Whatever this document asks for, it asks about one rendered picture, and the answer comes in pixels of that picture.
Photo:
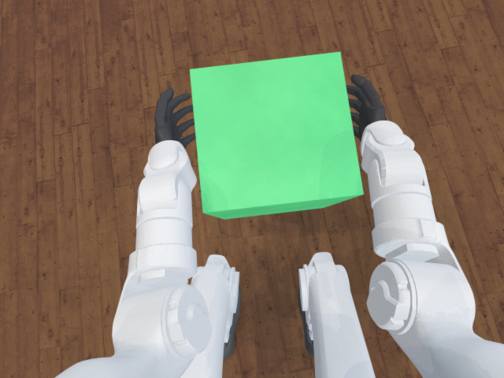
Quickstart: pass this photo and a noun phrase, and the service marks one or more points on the robot left hand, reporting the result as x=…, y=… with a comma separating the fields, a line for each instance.
x=166, y=121

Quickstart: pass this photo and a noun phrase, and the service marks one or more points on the robot left forearm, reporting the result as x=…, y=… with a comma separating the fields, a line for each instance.
x=163, y=251

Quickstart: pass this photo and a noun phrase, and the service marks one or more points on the robot right foot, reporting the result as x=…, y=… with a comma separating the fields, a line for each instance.
x=308, y=341

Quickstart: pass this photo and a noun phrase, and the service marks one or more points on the right robot upper arm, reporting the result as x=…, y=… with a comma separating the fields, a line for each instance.
x=428, y=309

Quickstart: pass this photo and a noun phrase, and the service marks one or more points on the robot left foot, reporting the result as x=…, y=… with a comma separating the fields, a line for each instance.
x=229, y=346

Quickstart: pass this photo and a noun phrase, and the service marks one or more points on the robot right hand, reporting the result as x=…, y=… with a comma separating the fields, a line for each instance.
x=368, y=104

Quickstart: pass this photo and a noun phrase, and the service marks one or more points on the left robot upper arm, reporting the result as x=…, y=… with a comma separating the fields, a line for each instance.
x=156, y=334

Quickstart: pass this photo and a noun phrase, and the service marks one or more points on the carton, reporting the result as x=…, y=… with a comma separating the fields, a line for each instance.
x=274, y=136

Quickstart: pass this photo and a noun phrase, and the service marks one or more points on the robot right forearm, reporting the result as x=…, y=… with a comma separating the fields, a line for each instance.
x=405, y=224

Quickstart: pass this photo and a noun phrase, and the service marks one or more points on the robot foot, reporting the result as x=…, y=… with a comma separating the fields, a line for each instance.
x=308, y=341
x=229, y=346

